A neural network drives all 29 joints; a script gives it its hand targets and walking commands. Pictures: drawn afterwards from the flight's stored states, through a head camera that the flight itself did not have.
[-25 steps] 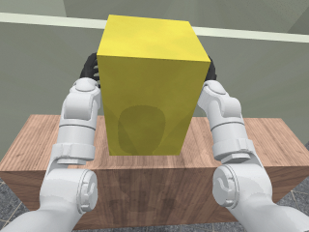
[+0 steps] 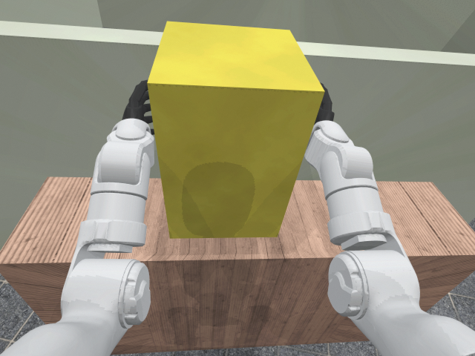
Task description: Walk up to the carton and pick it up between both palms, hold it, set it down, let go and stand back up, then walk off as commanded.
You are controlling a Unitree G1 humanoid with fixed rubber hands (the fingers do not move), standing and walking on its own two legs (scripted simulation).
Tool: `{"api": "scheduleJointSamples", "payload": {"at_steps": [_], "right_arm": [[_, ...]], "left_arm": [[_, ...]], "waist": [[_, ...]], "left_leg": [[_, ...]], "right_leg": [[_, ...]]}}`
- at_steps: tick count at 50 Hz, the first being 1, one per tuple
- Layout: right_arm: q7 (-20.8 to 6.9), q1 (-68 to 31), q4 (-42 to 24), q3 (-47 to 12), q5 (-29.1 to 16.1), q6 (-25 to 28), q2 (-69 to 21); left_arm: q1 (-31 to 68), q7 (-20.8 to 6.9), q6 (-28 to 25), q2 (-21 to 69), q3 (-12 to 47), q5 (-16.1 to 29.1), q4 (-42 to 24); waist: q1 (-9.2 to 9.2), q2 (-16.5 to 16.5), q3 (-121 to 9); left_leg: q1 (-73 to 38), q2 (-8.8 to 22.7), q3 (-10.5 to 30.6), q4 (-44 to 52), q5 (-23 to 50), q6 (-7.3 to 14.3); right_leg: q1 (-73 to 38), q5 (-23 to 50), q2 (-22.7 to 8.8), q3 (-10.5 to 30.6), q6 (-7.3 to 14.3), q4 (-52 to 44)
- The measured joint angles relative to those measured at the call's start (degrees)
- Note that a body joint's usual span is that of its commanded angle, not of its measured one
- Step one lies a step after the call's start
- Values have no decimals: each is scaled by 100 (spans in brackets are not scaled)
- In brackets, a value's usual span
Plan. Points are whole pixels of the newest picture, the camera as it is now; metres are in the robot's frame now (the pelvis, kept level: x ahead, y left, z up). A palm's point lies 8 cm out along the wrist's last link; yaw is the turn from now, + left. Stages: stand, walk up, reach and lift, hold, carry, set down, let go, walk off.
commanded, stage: hold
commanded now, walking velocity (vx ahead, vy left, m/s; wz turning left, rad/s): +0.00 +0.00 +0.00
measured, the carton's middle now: (227, 138) +0.41 +0.03 +0.20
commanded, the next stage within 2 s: none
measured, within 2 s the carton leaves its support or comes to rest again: neither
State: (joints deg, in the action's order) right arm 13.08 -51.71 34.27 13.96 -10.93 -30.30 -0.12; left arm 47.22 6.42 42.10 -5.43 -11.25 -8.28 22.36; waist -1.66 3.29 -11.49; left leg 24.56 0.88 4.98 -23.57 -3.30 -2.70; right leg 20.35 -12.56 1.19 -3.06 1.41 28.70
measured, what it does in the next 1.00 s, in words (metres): stands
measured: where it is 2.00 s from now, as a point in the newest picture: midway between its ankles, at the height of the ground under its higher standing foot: outside the picture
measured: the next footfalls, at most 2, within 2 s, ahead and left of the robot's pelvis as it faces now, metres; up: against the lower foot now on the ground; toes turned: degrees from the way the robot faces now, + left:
none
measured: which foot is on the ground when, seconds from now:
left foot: down 0.00-1.00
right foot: down 0.00-1.00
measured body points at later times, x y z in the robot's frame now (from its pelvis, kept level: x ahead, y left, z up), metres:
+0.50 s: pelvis +0.00 +0.00 +0.00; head -0.04 +0.03 +0.45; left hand +0.40 +0.17 +0.23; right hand +0.41 -0.12 +0.24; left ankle +0.10 +0.14 -0.73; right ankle +0.02 -0.10 -0.73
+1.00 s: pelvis +0.00 +0.00 +0.00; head -0.04 +0.03 +0.45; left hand +0.40 +0.17 +0.23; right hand +0.41 -0.12 +0.24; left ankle +0.10 +0.14 -0.73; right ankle +0.02 -0.10 -0.73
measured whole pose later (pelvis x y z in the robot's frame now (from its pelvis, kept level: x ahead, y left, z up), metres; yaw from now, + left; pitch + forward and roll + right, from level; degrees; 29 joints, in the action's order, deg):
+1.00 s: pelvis +0.00 +0.00 +0.00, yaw +0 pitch +4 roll +0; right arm 14.0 -51.7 33.9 12.4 -13.6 -31.4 1.1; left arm 47.2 6.7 43.8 -5.2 -11.3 -8.3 20.7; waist -1.7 3.2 -11.8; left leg 24.6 0.9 5.0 -23.6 -3.5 -2.7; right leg 20.3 -12.7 1.2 -3.1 1.5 28.7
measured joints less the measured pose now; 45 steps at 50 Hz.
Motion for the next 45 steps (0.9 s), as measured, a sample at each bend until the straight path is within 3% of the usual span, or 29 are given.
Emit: {"api": "scheduleJointSamples", "payload": {"at_steps": [45], "right_arm": [[86, 0, -29, -154, -245, -98, 111]], "left_arm": [[0, 23, 158, 20, 0, 1, -155]], "waist": [[0, -9, -27]], "left_leg": [[0, 0, 0, 0, -18, -3]], "right_leg": [[0, -17, 0, 0, 8, 0]]}}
